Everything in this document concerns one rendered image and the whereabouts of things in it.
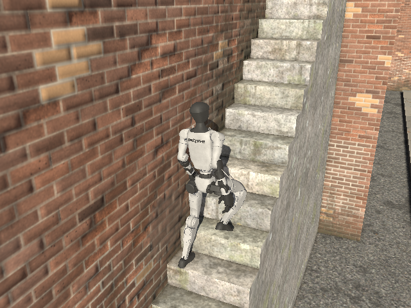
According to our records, stairs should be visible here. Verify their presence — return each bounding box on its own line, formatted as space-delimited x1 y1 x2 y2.
152 0 347 308

